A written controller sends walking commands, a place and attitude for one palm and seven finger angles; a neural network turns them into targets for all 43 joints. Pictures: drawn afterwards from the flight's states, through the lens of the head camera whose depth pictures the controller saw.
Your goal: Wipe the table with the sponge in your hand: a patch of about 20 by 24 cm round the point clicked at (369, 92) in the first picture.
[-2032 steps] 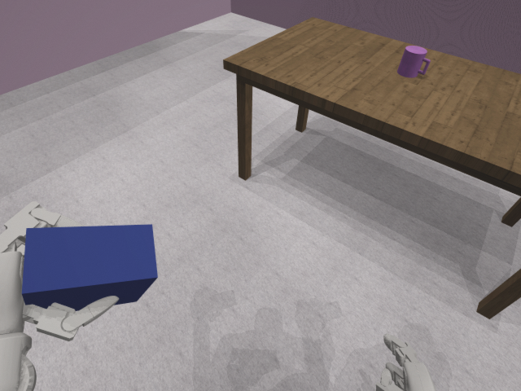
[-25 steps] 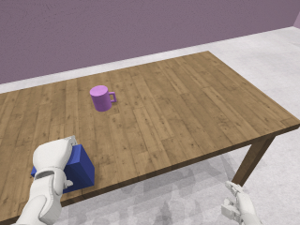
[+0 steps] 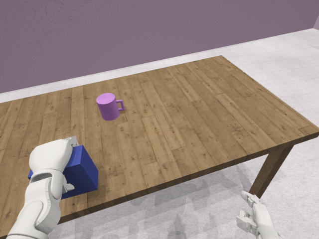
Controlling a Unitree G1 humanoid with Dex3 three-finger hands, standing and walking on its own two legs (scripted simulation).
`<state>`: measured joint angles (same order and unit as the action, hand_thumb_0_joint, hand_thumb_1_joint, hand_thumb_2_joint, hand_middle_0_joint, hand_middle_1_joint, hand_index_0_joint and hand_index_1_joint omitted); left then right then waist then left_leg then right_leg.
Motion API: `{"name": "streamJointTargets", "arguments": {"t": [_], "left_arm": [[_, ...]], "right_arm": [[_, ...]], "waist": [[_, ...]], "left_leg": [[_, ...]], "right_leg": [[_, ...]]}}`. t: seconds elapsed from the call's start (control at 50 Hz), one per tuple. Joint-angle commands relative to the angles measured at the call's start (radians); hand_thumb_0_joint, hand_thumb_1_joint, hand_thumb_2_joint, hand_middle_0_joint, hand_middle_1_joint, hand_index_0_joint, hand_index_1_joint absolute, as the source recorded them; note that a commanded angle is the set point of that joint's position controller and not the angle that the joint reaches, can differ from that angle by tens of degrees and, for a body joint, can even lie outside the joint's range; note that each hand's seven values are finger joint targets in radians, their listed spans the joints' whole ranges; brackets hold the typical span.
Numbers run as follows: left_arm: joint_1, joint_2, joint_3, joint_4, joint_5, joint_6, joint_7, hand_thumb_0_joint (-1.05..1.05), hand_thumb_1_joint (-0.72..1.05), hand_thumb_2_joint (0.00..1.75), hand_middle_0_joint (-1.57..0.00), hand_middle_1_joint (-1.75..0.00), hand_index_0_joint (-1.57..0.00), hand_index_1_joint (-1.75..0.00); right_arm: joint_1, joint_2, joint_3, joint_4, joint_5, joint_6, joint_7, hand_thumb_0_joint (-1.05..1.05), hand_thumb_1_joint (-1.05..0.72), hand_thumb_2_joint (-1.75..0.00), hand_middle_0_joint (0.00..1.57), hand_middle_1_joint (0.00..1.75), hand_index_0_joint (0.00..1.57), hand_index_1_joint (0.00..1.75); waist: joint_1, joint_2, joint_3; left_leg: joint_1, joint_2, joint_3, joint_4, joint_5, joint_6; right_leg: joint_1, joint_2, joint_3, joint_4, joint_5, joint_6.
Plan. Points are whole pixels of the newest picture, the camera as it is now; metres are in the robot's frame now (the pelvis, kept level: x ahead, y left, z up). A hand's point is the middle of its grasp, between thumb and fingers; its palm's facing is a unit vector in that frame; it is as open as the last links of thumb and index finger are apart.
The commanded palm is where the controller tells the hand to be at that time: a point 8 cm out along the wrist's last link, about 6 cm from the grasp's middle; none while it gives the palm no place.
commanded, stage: lift the sponge slowly off the table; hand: left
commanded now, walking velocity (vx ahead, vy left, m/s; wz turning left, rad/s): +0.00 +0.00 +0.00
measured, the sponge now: (70, 177) +0.24 +0.29 +0.03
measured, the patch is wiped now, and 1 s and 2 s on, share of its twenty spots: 1.00 1.00 1.00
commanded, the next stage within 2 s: bring the sponge back beside the body in 0.28 s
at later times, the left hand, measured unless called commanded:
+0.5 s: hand (62, 164) +0.25 +0.30 +0.08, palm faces +0.02 -0.10 -0.99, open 10.3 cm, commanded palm +0.22 +0.29 +0.16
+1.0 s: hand (55, 171) +0.22 +0.29 +0.09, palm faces +0.06 -0.11 -0.99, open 10.3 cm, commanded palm +0.18 +0.29 +0.17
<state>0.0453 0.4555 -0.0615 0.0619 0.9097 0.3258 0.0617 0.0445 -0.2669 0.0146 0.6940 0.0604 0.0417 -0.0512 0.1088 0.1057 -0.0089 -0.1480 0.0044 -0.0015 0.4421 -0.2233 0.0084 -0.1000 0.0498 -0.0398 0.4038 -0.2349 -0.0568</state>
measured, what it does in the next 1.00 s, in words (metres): stands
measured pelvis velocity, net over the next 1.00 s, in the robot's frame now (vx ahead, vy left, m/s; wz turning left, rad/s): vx -0.01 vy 0.00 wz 0.00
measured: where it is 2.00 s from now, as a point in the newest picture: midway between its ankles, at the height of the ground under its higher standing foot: outside the picture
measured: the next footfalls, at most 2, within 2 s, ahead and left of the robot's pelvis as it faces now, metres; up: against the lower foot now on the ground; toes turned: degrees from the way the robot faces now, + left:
none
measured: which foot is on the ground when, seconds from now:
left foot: down 0.00-1.00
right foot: down 0.00-1.00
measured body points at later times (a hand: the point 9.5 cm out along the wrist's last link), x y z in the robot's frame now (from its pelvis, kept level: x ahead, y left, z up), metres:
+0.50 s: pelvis +0.00 +0.00 +0.00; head -0.03 -0.03 +0.45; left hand +0.24 +0.30 +0.14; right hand +0.24 -0.20 -0.08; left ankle +0.01 +0.12 -0.74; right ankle +0.00 -0.09 -0.74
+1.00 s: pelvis -0.01 +0.00 +0.00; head -0.04 -0.04 +0.45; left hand +0.21 +0.29 +0.15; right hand +0.25 -0.19 -0.07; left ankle +0.01 +0.12 -0.74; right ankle +0.00 -0.09 -0.74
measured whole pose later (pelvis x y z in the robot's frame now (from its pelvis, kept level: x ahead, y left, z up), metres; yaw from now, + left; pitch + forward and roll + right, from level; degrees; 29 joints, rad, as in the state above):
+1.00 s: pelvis -0.01 +0.00 +0.00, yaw +0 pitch -6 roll +0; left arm 0.13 0.48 -0.06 -0.12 0.89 0.37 0.00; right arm 0.00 -0.26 0.04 0.67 0.05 0.05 -0.04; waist 0.13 0.11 0.00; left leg -0.11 0.00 0.00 0.42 -0.21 0.01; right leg -0.07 0.05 -0.03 0.38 -0.22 -0.05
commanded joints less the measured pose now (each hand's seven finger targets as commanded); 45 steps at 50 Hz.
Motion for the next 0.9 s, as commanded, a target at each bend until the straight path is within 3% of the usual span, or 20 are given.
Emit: {"name": "streamJointTargets", "arguments": {"t": [0.0, 0.02, 0.06, 0.14, 0.2, 0.24, 0.3, 0.34, 0.36, 0.38, 0.42, 0.44, 0.6, 0.64, 0.68, 0.74, 0.76, 0.8, 0.84, 0.88], "left_arm": [[-0.292, 0.272, 0.168, -0.174, 0.029, 0.009, 0.032, 0.0, 0.1, 1.3, -1.2, -1.6, -1.2, -1.6], [-0.293, 0.25, 0.143, -0.2, 0.023, 0.008, 0.027, 0.0, 0.1, 1.3, -1.2, -1.6, -1.2, -1.6], [-0.304, 0.27, 0.161, -0.224, 0.023, 0.008, 0.024, 0.0, 0.1, 1.3, -1.2, -1.6, -1.2, -1.6], [-0.289, 0.263, 0.153, -0.26, 0.014, 0.009, 0.007, 0.0, 0.1, 1.3, -1.2, -1.6, -1.2, -1.6], [-0.321, 0.263, 0.146, -0.187, 0.025, 0.024, -0.001, 0.0, 0.1, 1.3, -1.2, -1.6, -1.2, -1.6], [-0.326, 0.266, 0.144, -0.242, 0.027, 0.02, -0.004, 0.0, 0.1, 1.3, -1.2, -1.6, -1.2, -1.6], [-0.294, 0.246, 0.139, -0.223, 0.022, 0.018, -0.005, 0.0, 0.1, 1.3, -1.2, -1.6, -1.2, -1.6], [-0.311, 0.281, 0.163, -0.242, 0.024, 0.015, -0.005, 0.0, 0.1, 1.3, -1.2, -1.6, -1.2, -1.6], [-0.321, 0.243, 0.13, -0.243, 0.023, 0.013, -0.004, 0.0, 0.1, 1.3, -1.2, -1.6, -1.2, -1.6], [-0.313, 0.269, 0.156, -0.22, 0.026, 0.013, 0.0, 0.0, 0.1, 1.3, -1.2, -1.6, -1.2, -1.6], [-0.288, 0.255, 0.149, -0.26, 0.024, 0.008, 0.003, 0.0, 0.1, 1.3, -1.2, -1.6, -1.2, -1.6], [-0.293, 0.291, 0.179, -0.286, 0.024, 0.007, 0.005, 0.0, 0.1, 1.3, -1.2, -1.6, -1.2, -1.6], [-0.191, 0.241, 0.148, -0.325, 0.01, 0.031, 0.003, 0.0, 0.1, 1.3, -1.2, -1.6, -1.2, -1.6], [-0.204, 0.272, 0.172, -0.356, 0.008, 0.036, 0.0, 0.0, 0.1, 1.3, -1.2, -1.6, -1.2, -1.6], [-0.203, 0.238, 0.142, -0.337, 0.005, 0.039, -0.004, 0.0, 0.1, 1.3, -1.2, -1.6, -1.2, -1.6], [-0.24, 0.289, 0.175, -0.36, 0.012, 0.039, -0.007, 0.0, 0.1, 1.3, -1.2, -1.6, -1.2, -1.6], [-0.235, 0.247, 0.141, -0.361, 0.013, 0.034, -0.007, 0.0, 0.1, 1.3, -1.2, -1.6, -1.2, -1.6], [-0.2, 0.252, 0.152, -0.353, 0.01, 0.027, -0.009, 0.0, 0.1, 1.3, -1.2, -1.6, -1.2, -1.6], [-0.211, 0.268, 0.164, -0.405, 0.013, 0.023, -0.012, 0.0, 0.1, 1.3, -1.2, -1.6, -1.2, -1.6], [-0.173, 0.257, 0.164, -0.369, 0.01, 0.03, -0.012, 0.0, 0.1, 1.3, -1.2, -1.6, -1.2, -1.6]], "right_arm": [[-0.226, -0.106, -0.026, -0.168, -0.002, -0.052, -0.003, 0.0, -0.9, -0.9, 0.2, 0.3, 0.2, 0.3], [-0.229, -0.103, -0.028, -0.178, -0.002, -0.05, -0.004, 0.0, -0.9, -0.9, 0.2, 0.3, 0.2, 0.3], [-0.235, -0.101, -0.022, -0.184, -0.002, -0.054, -0.001, 0.0, -0.9, -0.9, 0.2, 0.3, 0.2, 0.3], [-0.24, -0.103, -0.024, -0.19, 0.0, -0.053, 0.004, 0.0, -0.9, -0.9, 0.2, 0.3, 0.2, 0.3], [-0.234, -0.107, -0.018, -0.172, 0.0, -0.047, 0.0, 0.0, -0.9, -0.9, 0.2, 0.3, 0.2, 0.3], [-0.239, -0.106, -0.02, -0.188, 0.0, -0.045, 0.004, 0.0, -0.9, -0.9, 0.2, 0.3, 0.2, 0.3], [-0.235, -0.103, -0.021, -0.187, -0.002, -0.045, 0.005, 0.0, -0.9, -0.9, 0.2, 0.3, 0.2, 0.3], [-0.236, -0.109, -0.02, -0.186, -0.002, -0.041, 0.005, 0.0, -0.9, -0.9, 0.2, 0.3, 0.2, 0.3], [-0.237, -0.099, -0.017, -0.192, -0.002, -0.045, 0.003, 0.0, -0.9, -0.9, 0.2, 0.3, 0.2, 0.3], [-0.23, -0.103, -0.018, -0.182, -0.002, -0.045, 0.004, 0.0, -0.9, -0.9, 0.2, 0.3, 0.2, 0.3], [-0.235, -0.1, -0.021, -0.191, -0.004, -0.045, 0.006, 0.0, -0.9, -0.9, 0.2, 0.3, 0.2, 0.3], [-0.239, -0.105, -0.02, -0.194, -0.006, -0.046, 0.007, 0.0, -0.9, -0.9, 0.2, 0.3, 0.2, 0.3], [-0.248, -0.1, -0.022, -0.197, -0.005, -0.044, 0.017, 0.0, -0.9, -0.9, 0.2, 0.3, 0.2, 0.3], [-0.265, -0.103, -0.017, -0.202, -0.006, -0.044, 0.016, 0.0, -0.9, -0.9, 0.2, 0.3, 0.2, 0.3], [-0.261, -0.096, -0.014, -0.2, -0.004, -0.047, 0.013, 0.0, -0.9, -0.9, 0.2, 0.3, 0.2, 0.3], [-0.269, -0.103, -0.012, -0.199, -0.005, -0.045, 0.007, 0.0, -0.9, -0.9, 0.2, 0.3, 0.2, 0.3], [-0.266, -0.093, -0.013, -0.201, -0.003, -0.049, 0.006, 0.0, -0.9, -0.9, 0.2, 0.3, 0.2, 0.3], [-0.262, -0.097, -0.017, -0.192, -0.006, -0.049, 0.006, 0.0, -0.9, -0.9, 0.2, 0.3, 0.2, 0.3], [-0.278, -0.096, -0.011, -0.204, -0.009, -0.051, 0.008, 0.0, -0.9, -0.9, 0.2, 0.3, 0.2, 0.3], [-0.268, -0.095, -0.01, -0.195, -0.009, -0.052, 0.01, 0.0, -0.9, -0.9, 0.2, 0.3, 0.2, 0.3]], "waist": [[0.003, -0.067, -0.165], [-0.003, -0.055, -0.168], [0.008, -0.026, -0.194], [0.002, -0.004, -0.17], [-0.005, -0.049, -0.142], [-0.001, -0.011, -0.176], [0.004, -0.047, -0.181], [0.0, -0.039, -0.176], [-0.001, -0.033, -0.18], [0.001, -0.036, -0.17], [0.009, -0.022, -0.199], [0.011, -0.008, -0.203], [0.009, -0.015, -0.164], [0.014, -0.016, -0.165], [0.008, -0.032, -0.143], [0.009, -0.019, -0.149], [0.007, -0.014, -0.157], [0.008, -0.032, -0.147], [0.015, 0.011, -0.16], [0.014, -0.024, -0.142]], "left_leg": [[0.052, -0.045, -0.045, -0.045, 0.188, 0.048], [0.055, -0.044, -0.036, -0.046, 0.186, 0.049], [0.062, -0.046, -0.044, -0.048, 0.199, 0.047], [0.074, -0.04, -0.05, -0.057, 0.202, 0.045], [0.057, -0.038, -0.048, -0.062, 0.18, 0.045], [0.07, -0.037, -0.052, -0.068, 0.192, 0.044], [0.068, -0.039, -0.047, -0.058, 0.211, 0.047], [0.068, -0.036, -0.052, -0.066, 0.2, 0.045], [0.068, -0.038, -0.045, -0.061, 0.2, 0.048], [0.066, -0.036, -0.05, -0.062, 0.203, 0.046], [0.077, -0.04, -0.047, -0.059, 0.229, 0.047], [0.081, -0.038, -0.054, -0.062, 0.222, 0.046], [0.074, -0.033, -0.054, -0.061, 0.231, 0.044], [0.079, -0.032, -0.063, -0.065, 0.214, 0.045], [0.072, -0.031, -0.06, -0.065, 0.2, 0.045], [0.079, -0.03, -0.067, -0.075, 0.178, 0.045], [0.078, -0.032, -0.057, -0.069, 0.182, 0.047], [0.083, -0.031, -0.06, -0.067, 0.188, 0.046], [0.093, -0.031, -0.066, -0.072, 0.188, 0.045], [0.078, -0.03, -0.064, -0.068, 0.192, 0.043]], "right_leg": [[0.01, -0.012, 0.097, -0.086, 0.181, -0.016], [0.013, -0.015, 0.098, -0.084, 0.186, -0.013], [0.035, -0.014, 0.094, -0.078, 0.191, -0.017], [0.02, -0.007, 0.099, -0.088, 0.18, -0.022], [0.0, -0.01, 0.085, -0.096, 0.155, -0.018], [0.018, -0.005, 0.095, -0.089, 0.161, -0.024], [0.028, -0.01, 0.082, -0.084, 0.198, -0.019], [0.024, -0.005, 0.097, -0.089, 0.178, -0.023], [0.024, -0.01, 0.08, -0.085, 0.178, -0.018], [0.02, -0.007, 0.084, -0.087, 0.181, -0.021], [0.043, -0.01, 0.082, -0.081, 0.218, -0.02], [0.047, -0.006, 0.101, -0.082, 0.206, -0.026], [0.033, -0.006, 0.085, -0.081, 0.207, -0.022], [0.031, -0.004, 0.106, -0.088, 0.182, -0.026], [0.016, -0.007, 0.088, -0.091, 0.163, -0.021], [0.018, -0.003, 0.105, -0.098, 0.129, -0.025], [0.022, -0.007, 0.091, -0.093, 0.131, -0.021], [0.016, -0.004, 0.095, -0.099, 0.14, -0.022], [0.028, -0.001, 0.112, -0.098, 0.144, -0.029], [0.021, -0.004, 0.098, -0.098, 0.144, -0.024]]}}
